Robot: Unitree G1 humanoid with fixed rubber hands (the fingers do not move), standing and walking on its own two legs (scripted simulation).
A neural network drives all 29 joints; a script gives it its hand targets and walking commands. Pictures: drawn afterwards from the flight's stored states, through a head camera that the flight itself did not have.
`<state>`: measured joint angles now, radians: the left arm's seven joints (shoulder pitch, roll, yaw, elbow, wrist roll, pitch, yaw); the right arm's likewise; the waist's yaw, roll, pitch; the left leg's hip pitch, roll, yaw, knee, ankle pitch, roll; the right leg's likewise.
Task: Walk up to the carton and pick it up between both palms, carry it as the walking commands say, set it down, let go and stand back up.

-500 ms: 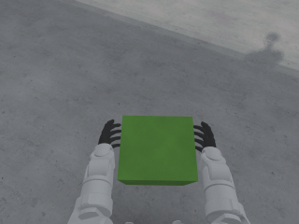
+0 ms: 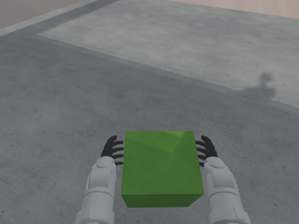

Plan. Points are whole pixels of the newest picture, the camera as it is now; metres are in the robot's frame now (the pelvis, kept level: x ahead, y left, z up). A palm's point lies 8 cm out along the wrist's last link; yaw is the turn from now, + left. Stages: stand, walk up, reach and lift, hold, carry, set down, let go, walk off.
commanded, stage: reach and lift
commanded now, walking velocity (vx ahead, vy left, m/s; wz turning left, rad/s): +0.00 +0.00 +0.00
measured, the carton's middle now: (158, 171) +0.32 -0.02 -0.07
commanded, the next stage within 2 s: hold in 1.62 s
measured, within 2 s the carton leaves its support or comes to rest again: neither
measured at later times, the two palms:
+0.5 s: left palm (104, 158) +0.30 +0.13 +0.06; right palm (216, 158) +0.29 -0.16 +0.06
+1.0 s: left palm (101, 159) +0.30 +0.14 +0.06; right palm (212, 157) +0.29 -0.16 +0.06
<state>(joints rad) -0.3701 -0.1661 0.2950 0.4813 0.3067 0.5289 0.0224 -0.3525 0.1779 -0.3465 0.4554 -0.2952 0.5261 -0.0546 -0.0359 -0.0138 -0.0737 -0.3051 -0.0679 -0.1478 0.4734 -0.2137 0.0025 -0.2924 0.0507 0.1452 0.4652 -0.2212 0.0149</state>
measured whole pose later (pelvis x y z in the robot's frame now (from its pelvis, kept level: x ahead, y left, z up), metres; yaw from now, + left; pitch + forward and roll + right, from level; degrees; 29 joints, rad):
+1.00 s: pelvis +0.00 -0.01 +0.01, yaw -1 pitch -6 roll +0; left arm -0.34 -0.17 0.26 0.33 0.32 0.74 0.03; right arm -0.35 0.18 -0.27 0.35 -0.32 0.74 -0.04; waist 0.01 -0.01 -0.02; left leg -0.08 -0.05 -0.12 0.38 -0.19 0.00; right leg -0.09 0.05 0.15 0.40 -0.20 0.00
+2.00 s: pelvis -0.01 +0.00 +0.00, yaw -1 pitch -6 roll +0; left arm -0.29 -0.16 0.22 0.29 0.29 0.77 0.03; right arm -0.29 0.16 -0.23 0.29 -0.30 0.78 -0.02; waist 0.00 0.00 -0.03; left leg -0.09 -0.05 -0.12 0.41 -0.20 0.00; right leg -0.09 0.05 0.14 0.41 -0.20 0.00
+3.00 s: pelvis +0.16 -0.04 +0.00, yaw -7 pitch +8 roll -1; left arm -0.32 -0.17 0.15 -0.14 0.09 1.22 0.29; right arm -0.33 0.17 -0.11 -0.15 -0.13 1.22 -0.26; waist -0.01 0.04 -0.16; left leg -0.19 0.08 0.16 0.39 -0.33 -0.02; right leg -0.44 -0.01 -0.13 0.60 -0.36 -0.01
